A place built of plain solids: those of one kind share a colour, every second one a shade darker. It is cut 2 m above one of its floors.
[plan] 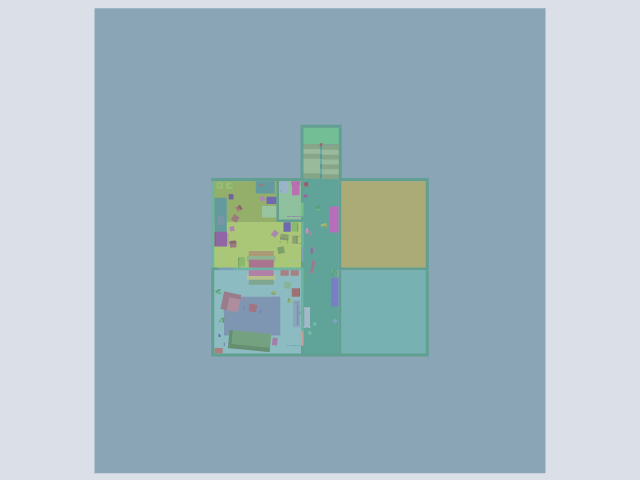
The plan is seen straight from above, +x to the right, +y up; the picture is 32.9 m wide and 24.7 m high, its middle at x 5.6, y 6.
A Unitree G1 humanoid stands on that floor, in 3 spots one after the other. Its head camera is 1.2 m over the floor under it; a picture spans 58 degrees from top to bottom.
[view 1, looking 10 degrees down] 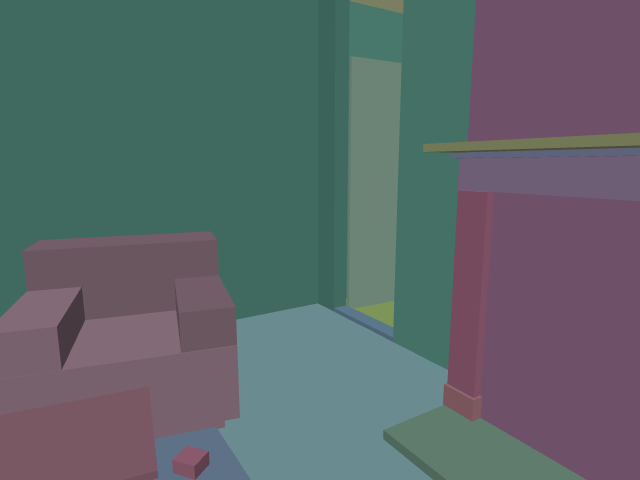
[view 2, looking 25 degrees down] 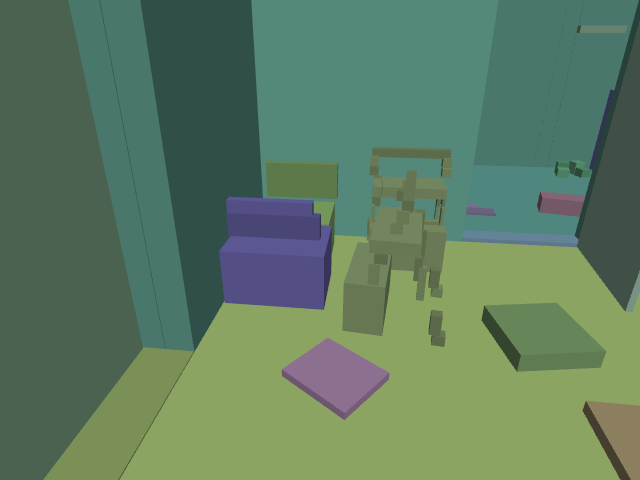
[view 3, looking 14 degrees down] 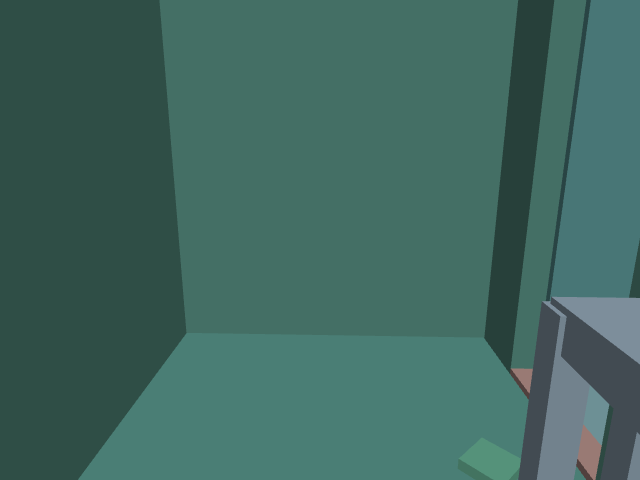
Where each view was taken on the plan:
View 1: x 3.27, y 2.52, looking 148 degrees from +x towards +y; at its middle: wall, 3.69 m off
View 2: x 1.98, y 6.22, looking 7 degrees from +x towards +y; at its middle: recycling_tote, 2.04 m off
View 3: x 5.65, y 2.58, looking -88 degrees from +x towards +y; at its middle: wall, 2.50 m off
